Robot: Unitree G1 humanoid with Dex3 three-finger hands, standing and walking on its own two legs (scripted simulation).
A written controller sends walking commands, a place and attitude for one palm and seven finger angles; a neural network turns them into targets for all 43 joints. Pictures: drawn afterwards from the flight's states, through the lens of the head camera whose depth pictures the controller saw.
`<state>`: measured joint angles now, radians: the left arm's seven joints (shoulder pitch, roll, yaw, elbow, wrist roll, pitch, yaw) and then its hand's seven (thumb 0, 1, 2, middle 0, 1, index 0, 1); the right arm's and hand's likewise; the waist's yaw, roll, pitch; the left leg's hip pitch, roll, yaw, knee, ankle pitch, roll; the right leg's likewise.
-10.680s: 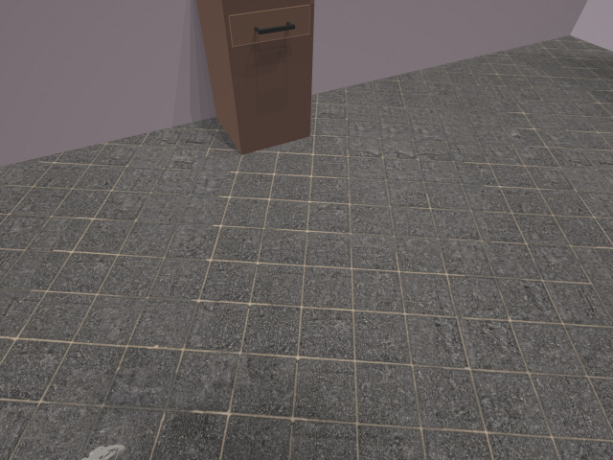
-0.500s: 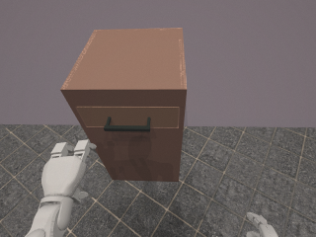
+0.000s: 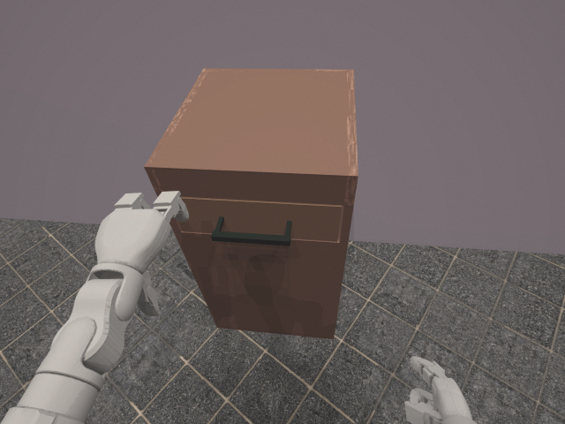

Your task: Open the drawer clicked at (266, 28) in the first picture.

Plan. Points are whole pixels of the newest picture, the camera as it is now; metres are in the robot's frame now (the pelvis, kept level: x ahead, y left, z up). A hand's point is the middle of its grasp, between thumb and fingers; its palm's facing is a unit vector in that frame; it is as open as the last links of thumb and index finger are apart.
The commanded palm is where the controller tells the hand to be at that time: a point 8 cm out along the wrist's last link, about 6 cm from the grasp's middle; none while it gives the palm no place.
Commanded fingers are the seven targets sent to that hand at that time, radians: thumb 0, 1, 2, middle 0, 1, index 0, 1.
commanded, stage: raise the hand with hooked fingers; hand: left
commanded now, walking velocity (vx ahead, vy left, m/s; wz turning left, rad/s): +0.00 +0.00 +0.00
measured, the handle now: (252, 231) +0.52 +0.16 -0.12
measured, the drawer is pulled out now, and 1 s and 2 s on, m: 0.00 0.00 0.00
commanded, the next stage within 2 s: move the hooked fingers above the handle in 0.36 s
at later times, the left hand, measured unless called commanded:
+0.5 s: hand (160, 254) +0.31 +0.23 +0.07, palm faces +0.06 -0.07 -1.00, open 13.9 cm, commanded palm +0.29 +0.23 +0.12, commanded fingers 0.00 -0.50 0.30 -0.30 -1.20 -0.30 -1.20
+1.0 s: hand (198, 251) +0.37 +0.21 +0.01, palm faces -0.05 -0.05 -1.00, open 13.9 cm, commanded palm +0.35 +0.21 +0.08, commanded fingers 0.00 -0.50 0.30 -0.30 -1.20 -0.30 -1.20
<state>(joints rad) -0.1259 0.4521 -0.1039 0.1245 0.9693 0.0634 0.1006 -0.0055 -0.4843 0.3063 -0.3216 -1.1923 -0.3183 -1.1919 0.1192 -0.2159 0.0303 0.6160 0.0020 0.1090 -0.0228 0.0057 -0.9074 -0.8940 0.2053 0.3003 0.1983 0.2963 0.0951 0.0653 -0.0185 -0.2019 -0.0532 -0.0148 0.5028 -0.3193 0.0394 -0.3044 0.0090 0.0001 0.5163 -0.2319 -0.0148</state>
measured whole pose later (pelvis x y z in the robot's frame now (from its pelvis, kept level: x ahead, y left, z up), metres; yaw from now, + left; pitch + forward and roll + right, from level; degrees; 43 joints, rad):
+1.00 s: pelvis +0.00 -0.01 -0.01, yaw +0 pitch +9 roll +1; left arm -0.34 0.39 -0.13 0.52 1.03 0.00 0.24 -0.01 -0.49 0.30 -0.32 -1.20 -0.32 -1.20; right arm 0.20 -0.25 -0.04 0.66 0.01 0.10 -0.03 0.01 -0.91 -0.89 0.20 0.30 0.20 0.30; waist 0.03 0.04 -0.06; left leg -0.40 -0.04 -0.01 0.60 -0.35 0.03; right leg -0.51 0.02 0.00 0.61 -0.26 -0.03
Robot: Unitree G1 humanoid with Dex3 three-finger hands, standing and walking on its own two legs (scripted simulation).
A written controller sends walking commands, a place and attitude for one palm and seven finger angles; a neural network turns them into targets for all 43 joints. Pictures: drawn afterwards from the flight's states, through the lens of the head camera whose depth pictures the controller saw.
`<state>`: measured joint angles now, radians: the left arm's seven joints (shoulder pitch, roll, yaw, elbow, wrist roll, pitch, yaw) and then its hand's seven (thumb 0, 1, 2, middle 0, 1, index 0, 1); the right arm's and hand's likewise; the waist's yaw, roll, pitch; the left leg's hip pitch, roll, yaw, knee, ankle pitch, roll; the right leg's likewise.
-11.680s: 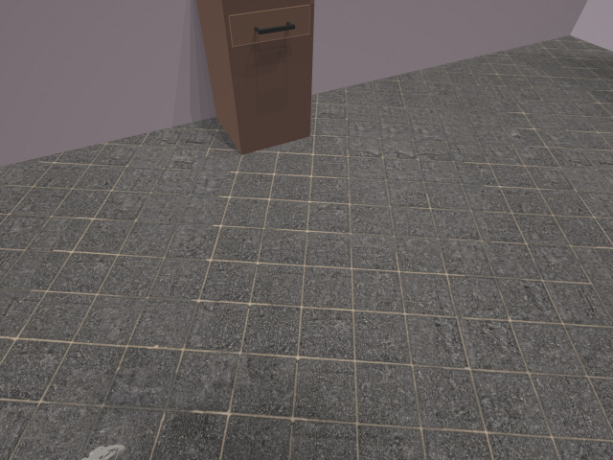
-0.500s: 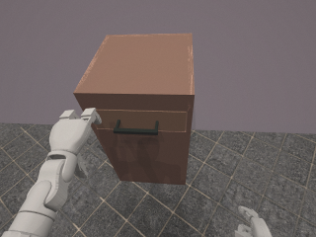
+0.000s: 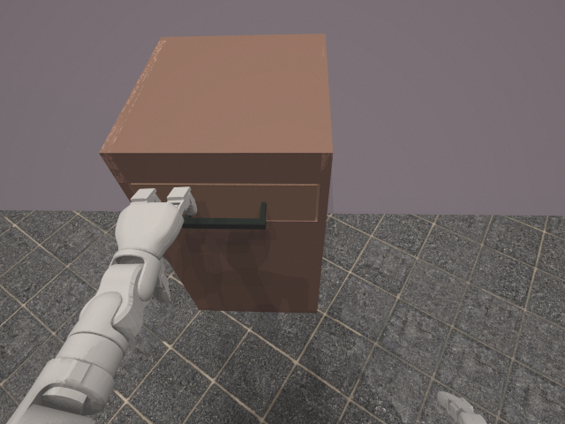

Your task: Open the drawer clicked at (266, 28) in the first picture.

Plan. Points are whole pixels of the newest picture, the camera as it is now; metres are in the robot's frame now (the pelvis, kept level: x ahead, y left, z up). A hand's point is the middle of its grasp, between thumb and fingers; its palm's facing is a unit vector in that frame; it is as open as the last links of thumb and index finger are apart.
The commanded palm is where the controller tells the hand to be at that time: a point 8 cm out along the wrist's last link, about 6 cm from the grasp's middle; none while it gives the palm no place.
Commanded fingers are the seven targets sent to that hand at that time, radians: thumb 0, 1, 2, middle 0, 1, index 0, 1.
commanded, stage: move the hooked fingers above the handle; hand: left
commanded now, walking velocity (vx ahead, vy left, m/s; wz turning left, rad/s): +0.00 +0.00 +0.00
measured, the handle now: (225, 215) +0.52 +0.18 -0.11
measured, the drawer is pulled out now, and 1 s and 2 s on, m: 0.00 0.00 0.00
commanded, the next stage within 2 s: none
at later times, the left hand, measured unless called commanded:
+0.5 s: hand (198, 237) +0.40 +0.19 -0.02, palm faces -0.05 -0.05 -1.00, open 13.8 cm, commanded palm +0.39 +0.20 +0.04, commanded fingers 0.00 -0.50 0.30 -0.30 -1.20 -0.30 -1.20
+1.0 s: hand (229, 224) +0.46 +0.15 -0.06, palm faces +0.00 -0.05 -1.00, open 13.8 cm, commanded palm +0.44 +0.17 -0.01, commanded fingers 0.00 -0.50 0.30 -0.30 -1.20 -0.30 -1.20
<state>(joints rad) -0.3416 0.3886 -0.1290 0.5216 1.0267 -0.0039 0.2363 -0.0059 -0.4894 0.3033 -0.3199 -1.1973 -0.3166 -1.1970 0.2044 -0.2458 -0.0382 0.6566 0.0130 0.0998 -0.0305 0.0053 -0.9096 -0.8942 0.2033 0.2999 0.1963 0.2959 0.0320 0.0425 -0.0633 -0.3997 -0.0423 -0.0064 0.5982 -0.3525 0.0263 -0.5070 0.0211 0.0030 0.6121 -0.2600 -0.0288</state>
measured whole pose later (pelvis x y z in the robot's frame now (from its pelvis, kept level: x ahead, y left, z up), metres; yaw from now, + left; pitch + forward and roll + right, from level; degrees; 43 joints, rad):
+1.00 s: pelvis -0.01 +0.00 -0.05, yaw +0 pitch +23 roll +0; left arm -0.79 0.31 -0.08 1.11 1.14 -0.01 0.52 0.00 -0.49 0.30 -0.32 -1.20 -0.32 -1.20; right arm 0.32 -0.24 -0.06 0.73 -0.05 0.07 0.02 0.00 -0.91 -0.89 0.20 0.30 0.20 0.30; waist -0.13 0.04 -0.18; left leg -0.88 -0.04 0.00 0.96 -0.48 0.03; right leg -0.97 0.03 -0.01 0.92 -0.35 -0.03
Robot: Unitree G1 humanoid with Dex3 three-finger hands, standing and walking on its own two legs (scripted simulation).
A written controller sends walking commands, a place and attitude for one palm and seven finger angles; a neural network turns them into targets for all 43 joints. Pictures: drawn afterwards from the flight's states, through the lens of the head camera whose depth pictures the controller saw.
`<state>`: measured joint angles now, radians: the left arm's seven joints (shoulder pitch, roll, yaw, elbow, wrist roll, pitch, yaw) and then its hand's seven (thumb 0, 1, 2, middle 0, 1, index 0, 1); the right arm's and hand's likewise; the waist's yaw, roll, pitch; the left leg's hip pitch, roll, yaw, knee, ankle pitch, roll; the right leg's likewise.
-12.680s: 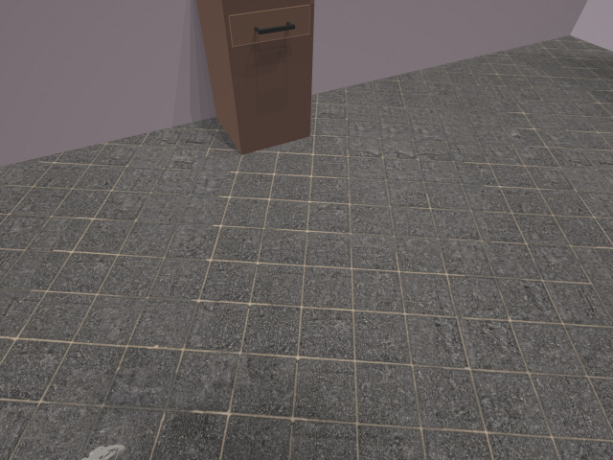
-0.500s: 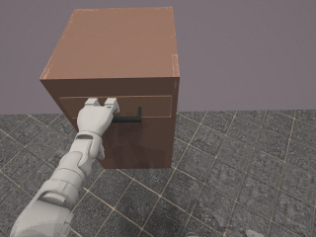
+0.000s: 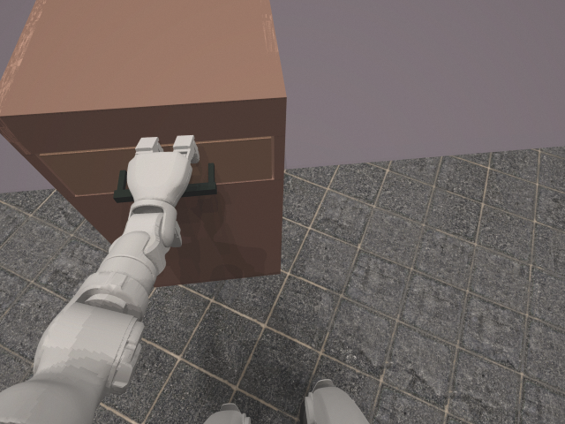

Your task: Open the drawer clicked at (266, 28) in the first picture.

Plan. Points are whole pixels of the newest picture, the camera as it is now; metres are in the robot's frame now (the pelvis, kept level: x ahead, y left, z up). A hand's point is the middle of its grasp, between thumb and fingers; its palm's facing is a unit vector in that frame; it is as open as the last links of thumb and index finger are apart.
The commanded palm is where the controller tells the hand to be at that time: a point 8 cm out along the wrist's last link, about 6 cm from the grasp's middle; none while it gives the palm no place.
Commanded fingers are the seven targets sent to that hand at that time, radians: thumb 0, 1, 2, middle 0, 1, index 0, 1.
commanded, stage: move the hooked fingers above the handle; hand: left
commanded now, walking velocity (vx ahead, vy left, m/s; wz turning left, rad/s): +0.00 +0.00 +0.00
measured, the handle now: (167, 182) +0.53 +0.18 -0.06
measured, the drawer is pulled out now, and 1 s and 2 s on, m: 0.00 0.00 0.00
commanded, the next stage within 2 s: none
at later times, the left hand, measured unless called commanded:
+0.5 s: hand (165, 190) +0.48 +0.16 -0.01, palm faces +0.04 -0.02 -1.00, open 13.8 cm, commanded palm +0.45 +0.17 +0.04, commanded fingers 0.00 -0.50 0.30 -0.30 -1.20 -0.30 -1.20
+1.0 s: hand (146, 198) +0.47 +0.19 -0.01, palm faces -0.01 +0.04 -1.00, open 13.8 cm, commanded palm +0.44 +0.17 +0.04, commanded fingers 0.00 -0.50 0.30 -0.30 -1.20 -0.30 -1.20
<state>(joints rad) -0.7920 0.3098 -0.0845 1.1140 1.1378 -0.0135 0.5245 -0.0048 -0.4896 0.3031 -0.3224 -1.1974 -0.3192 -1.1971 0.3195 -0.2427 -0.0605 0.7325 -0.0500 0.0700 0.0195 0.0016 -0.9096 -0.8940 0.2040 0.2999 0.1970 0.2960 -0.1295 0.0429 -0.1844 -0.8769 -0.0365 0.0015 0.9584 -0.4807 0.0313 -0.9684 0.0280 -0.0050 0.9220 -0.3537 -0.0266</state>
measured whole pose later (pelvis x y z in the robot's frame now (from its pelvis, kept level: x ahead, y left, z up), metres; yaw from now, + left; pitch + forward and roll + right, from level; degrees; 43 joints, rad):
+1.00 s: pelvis +0.00 +0.00 +0.00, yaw -1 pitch +22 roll +0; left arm -0.74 0.33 -0.06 1.09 1.11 0.13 0.55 0.00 -0.49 0.30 -0.32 -1.20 -0.32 -1.20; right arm 0.28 -0.24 -0.05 0.70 -0.04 0.12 0.03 0.00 -0.91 -0.89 0.20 0.30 0.20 0.30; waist -0.10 0.06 -0.17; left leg -0.85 -0.03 0.02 0.94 -0.48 0.03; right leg -0.95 0.04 0.01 0.91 -0.35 -0.03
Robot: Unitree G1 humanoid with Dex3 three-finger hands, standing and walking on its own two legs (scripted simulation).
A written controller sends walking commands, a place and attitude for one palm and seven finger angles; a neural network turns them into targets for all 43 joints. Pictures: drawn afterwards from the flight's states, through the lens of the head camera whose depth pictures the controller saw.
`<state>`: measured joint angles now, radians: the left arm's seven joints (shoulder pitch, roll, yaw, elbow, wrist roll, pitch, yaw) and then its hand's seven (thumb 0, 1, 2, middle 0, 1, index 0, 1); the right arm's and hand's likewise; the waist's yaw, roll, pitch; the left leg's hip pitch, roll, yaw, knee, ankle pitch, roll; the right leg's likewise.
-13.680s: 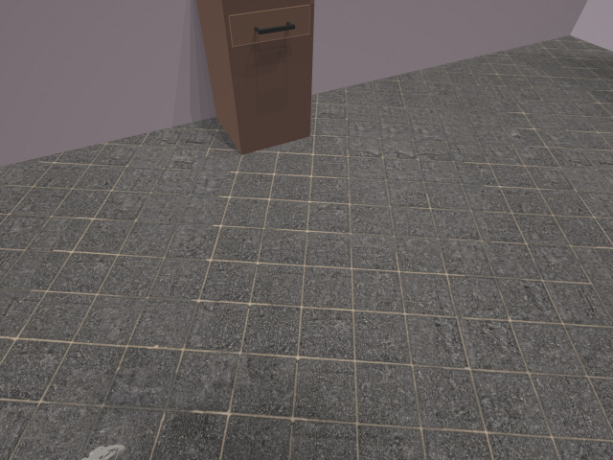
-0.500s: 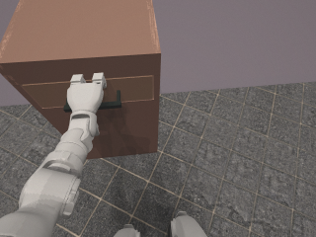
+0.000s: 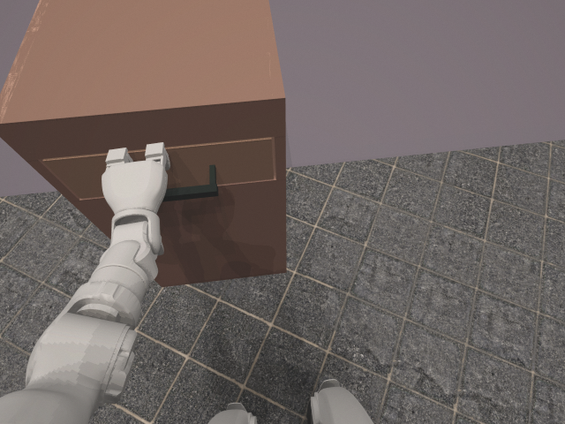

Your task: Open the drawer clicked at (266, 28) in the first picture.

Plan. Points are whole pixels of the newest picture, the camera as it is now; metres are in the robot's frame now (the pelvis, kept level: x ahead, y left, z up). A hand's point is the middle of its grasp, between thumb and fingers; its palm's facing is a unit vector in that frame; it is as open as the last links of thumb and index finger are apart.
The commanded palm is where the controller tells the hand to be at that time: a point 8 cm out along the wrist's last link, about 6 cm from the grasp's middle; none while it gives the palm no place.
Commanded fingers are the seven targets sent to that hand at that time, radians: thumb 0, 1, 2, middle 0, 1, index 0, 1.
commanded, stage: move the hooked fingers above the handle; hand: left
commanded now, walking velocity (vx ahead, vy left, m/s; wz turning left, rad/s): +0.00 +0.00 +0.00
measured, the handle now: (168, 185) +0.52 +0.19 -0.07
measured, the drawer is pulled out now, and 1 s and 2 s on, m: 0.00 0.00 0.00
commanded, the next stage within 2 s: none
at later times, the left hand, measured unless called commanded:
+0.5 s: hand (146, 214) +0.45 +0.20 -0.03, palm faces -0.17 +0.01 -0.98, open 13.8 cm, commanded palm +0.44 +0.18 +0.04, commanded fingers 0.00 -0.50 0.30 -0.30 -1.20 -0.30 -1.20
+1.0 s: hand (152, 207) +0.45 +0.19 -0.02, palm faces -0.17 -0.03 -0.98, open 13.8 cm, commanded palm +0.44 +0.18 +0.04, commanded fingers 0.00 -0.50 0.30 -0.30 -1.20 -0.30 -1.20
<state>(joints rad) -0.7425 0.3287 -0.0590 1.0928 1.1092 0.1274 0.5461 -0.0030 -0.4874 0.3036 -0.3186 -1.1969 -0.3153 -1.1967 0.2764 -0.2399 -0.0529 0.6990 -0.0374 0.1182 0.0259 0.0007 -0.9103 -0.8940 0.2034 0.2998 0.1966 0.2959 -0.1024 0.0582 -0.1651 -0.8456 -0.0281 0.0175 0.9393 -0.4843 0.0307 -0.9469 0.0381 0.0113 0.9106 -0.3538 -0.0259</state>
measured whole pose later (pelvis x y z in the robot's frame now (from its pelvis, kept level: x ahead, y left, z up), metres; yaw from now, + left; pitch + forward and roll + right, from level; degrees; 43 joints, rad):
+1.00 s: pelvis -0.01 -0.01 +0.01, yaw +0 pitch +22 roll +1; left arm -0.75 0.36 -0.07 1.09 1.03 0.10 0.36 0.00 -0.49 0.30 -0.33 -1.22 -0.32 -1.20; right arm 0.30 -0.22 -0.02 0.67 -0.01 0.09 -0.04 0.00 -0.91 -0.89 0.21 0.30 0.20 0.30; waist -0.11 0.05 -0.14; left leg -0.80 -0.03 0.02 0.87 -0.44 0.03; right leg -0.91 0.04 0.02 0.86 -0.32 -0.03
